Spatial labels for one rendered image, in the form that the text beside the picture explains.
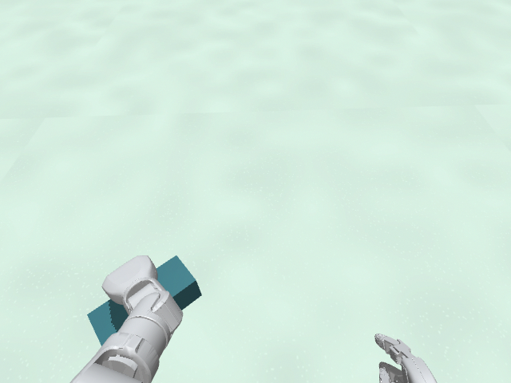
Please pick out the left robot arm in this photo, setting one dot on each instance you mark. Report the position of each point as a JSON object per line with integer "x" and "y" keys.
{"x": 132, "y": 354}

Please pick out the left robot hand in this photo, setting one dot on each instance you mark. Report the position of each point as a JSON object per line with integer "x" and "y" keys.
{"x": 117, "y": 282}

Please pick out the carton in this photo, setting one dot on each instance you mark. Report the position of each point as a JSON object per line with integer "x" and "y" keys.
{"x": 173, "y": 275}

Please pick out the right robot hand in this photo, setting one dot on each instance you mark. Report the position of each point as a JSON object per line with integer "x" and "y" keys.
{"x": 414, "y": 369}

